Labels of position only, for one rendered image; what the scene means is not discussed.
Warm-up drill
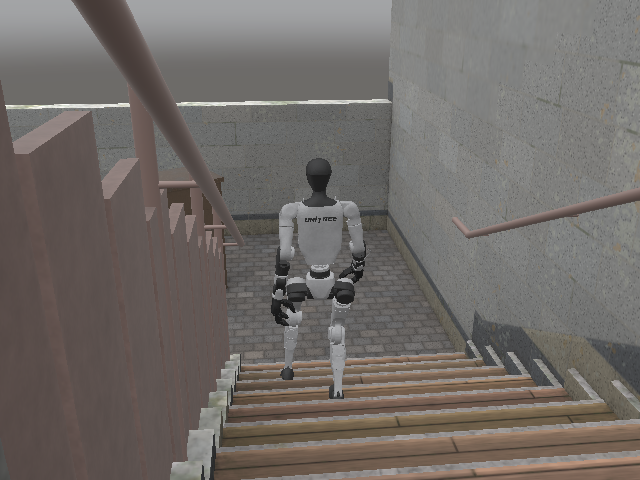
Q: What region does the robot right forearm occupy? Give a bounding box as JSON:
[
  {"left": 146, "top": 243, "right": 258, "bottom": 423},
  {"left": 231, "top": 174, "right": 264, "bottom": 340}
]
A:
[{"left": 352, "top": 240, "right": 366, "bottom": 271}]

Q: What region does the robot head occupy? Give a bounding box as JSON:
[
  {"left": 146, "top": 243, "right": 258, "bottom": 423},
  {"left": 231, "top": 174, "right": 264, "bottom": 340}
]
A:
[{"left": 302, "top": 158, "right": 337, "bottom": 207}]

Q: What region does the robot right upper arm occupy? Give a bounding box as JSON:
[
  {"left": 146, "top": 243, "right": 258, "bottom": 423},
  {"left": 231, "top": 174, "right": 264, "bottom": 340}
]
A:
[{"left": 339, "top": 201, "right": 365, "bottom": 254}]

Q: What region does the right robot hand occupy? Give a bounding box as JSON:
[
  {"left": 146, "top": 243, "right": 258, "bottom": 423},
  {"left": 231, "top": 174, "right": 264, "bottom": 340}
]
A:
[{"left": 339, "top": 263, "right": 364, "bottom": 284}]

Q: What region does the robot left forearm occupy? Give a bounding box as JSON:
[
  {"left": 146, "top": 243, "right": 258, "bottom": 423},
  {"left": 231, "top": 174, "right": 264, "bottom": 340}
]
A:
[{"left": 272, "top": 246, "right": 290, "bottom": 300}]

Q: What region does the left robot hand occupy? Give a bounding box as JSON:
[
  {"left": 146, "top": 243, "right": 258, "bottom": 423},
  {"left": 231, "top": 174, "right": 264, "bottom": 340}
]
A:
[{"left": 271, "top": 298, "right": 296, "bottom": 326}]

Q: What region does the robot left shin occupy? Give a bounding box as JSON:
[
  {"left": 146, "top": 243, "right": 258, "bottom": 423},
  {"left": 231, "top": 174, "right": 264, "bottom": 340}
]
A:
[{"left": 284, "top": 309, "right": 298, "bottom": 369}]

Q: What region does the robot left upper arm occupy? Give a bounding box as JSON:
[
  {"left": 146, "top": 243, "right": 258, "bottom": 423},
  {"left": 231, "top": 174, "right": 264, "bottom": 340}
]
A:
[{"left": 279, "top": 202, "right": 299, "bottom": 261}]

